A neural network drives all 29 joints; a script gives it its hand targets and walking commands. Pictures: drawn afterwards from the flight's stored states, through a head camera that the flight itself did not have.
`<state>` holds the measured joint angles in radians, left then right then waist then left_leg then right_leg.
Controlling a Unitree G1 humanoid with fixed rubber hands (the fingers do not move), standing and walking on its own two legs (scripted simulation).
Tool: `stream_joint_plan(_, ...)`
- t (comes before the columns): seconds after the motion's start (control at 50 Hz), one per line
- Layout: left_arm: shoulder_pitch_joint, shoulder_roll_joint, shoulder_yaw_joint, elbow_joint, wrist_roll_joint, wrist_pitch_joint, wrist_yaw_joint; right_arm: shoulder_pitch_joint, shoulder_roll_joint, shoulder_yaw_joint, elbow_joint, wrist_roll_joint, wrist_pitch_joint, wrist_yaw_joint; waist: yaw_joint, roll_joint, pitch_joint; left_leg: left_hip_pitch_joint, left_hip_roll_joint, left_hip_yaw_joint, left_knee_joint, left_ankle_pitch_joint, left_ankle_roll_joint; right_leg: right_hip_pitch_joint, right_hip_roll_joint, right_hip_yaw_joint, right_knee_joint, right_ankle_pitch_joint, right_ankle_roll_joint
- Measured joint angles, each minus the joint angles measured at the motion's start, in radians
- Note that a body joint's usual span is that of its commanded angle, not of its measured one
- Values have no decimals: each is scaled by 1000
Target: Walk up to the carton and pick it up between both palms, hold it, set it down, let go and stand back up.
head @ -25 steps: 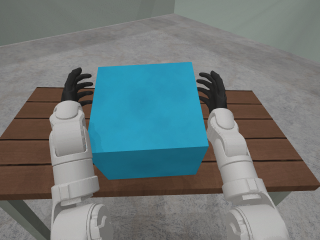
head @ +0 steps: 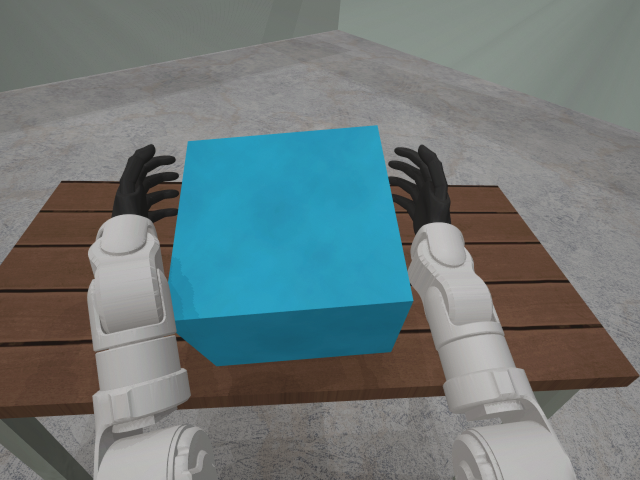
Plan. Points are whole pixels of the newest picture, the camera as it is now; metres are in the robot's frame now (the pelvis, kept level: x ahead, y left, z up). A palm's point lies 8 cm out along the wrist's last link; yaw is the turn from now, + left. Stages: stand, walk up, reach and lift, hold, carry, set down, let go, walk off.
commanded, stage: hold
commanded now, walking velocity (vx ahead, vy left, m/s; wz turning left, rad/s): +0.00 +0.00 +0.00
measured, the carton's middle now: (293, 250) +0.38 -0.01 +0.12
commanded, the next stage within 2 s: none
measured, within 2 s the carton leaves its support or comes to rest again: neither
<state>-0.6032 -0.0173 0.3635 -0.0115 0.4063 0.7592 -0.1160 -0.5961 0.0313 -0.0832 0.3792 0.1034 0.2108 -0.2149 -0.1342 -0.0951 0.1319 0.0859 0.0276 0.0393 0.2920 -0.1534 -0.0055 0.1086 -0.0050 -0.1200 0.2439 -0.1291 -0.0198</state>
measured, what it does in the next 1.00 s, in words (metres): stands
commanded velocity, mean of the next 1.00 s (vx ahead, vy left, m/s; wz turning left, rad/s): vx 0.00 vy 0.00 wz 0.00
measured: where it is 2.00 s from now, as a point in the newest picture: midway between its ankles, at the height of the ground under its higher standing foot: outside the picture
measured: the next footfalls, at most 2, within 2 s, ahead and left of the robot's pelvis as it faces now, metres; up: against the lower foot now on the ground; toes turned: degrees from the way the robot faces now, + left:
none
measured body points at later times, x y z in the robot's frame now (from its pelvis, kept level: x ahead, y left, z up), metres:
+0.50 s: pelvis -0.02 +0.00 +0.00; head -0.05 +0.03 +0.45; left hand +0.37 +0.16 +0.21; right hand +0.35 -0.17 +0.20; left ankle +0.02 +0.12 -0.75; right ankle +0.02 -0.10 -0.75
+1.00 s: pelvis -0.01 +0.00 +0.00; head -0.05 +0.04 +0.45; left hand +0.37 +0.17 +0.20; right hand +0.35 -0.17 +0.20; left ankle +0.02 +0.12 -0.75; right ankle +0.02 -0.10 -0.75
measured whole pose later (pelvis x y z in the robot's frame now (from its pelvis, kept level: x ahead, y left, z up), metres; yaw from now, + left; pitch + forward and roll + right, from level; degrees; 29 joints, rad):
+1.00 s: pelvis -0.01 +0.00 +0.00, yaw +0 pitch -13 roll +0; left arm -0.64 -0.02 0.37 0.04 0.42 0.78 -0.11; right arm -0.62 0.04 -0.10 0.43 0.08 0.23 -0.21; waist -0.13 -0.10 0.13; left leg 0.08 0.02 0.04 0.30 -0.14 0.00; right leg 0.10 -0.01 -0.12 0.25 -0.12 -0.02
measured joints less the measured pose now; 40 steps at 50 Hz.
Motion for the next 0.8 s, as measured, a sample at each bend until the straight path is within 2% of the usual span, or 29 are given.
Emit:
stream_joint_plan(0.14,-5,-2,-10,20,9,23,4,9,-4,-3,14,-9,19,3,9,-6,3,2,0,5,5,0,2,-3,-1,6,11,-1,0)
stream_joint_plan(0.26,-14,-1,-19,4,-5,8,15,3,-6,-13,-15,-10,12,7,9,9,0,-20,-4,6,5,12,5,-25,-4,7,12,10,2)
stream_joint_plan(0.36,-78,-12,10,87,29,10,14,-52,-6,-54,73,-53,15,29,22,16,3,-28,-8,8,-4,27,8,-41,-9,9,20,17,2)
stream_joint_plan(0.46,-103,-13,28,129,25,-10,18,-72,6,-87,99,-78,2,38,24,22,-7,-52,-11,7,-10,38,9,-70,-11,7,25,21,1)
stream_joint_plan(0.54,-97,-1,15,112,10,-21,24,-77,3,-81,85,-59,-9,34,23,26,-16,-57,-7,8,-9,37,6,-72,-8,8,19,23,-1)
stream_joint_plan(0.72,-99,-2,44,153,36,-13,0,-79,16,-81,122,-75,5,29,18,0,-14,-30,-3,6,-7,24,1,-45,-3,6,22,8,-4)
stream_joint_plan(0.8,-56,8,11,80,1,-17,13,-44,14,-52,52,-31,-6,13,10,-3,-18,-37,0,3,0,16,0,-43,0,3,15,8,-4)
